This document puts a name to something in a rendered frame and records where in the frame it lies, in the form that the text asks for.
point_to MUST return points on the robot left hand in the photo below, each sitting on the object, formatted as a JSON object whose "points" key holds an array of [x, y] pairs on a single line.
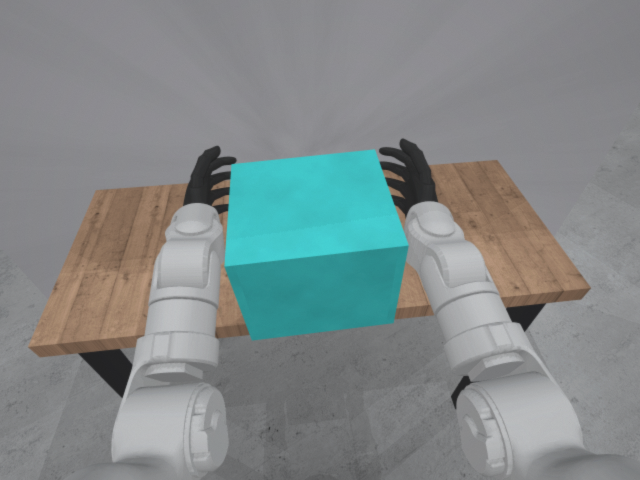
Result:
{"points": [[201, 183]]}

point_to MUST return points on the robot right forearm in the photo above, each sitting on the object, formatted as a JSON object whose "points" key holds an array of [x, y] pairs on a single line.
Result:
{"points": [[481, 340]]}

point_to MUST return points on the left robot upper arm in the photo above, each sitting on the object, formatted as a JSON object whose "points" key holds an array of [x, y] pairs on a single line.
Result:
{"points": [[168, 432]]}

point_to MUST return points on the robot left forearm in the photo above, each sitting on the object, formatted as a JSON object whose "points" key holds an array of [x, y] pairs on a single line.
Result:
{"points": [[179, 344]]}

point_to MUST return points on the table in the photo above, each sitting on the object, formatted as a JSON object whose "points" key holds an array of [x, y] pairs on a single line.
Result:
{"points": [[99, 303]]}

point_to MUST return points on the robot right hand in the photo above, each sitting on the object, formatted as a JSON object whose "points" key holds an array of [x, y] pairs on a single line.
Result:
{"points": [[419, 185]]}

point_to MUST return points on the carton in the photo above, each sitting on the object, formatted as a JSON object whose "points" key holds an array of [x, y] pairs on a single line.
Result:
{"points": [[313, 244]]}

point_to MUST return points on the right robot upper arm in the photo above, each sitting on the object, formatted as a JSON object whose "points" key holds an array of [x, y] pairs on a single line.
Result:
{"points": [[521, 427]]}

